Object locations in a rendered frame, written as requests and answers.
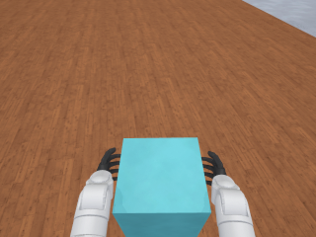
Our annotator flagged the right robot forearm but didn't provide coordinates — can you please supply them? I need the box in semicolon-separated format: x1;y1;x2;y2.
211;175;256;237

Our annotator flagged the robot left hand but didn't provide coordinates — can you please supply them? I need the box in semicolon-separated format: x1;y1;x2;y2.
97;147;121;181

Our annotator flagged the carton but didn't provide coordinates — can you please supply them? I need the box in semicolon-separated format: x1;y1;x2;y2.
112;137;211;237

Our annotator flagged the robot right hand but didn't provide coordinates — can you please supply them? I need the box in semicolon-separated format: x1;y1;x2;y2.
201;151;227;186

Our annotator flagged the left robot forearm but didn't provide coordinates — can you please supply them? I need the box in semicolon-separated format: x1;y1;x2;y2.
70;170;114;237

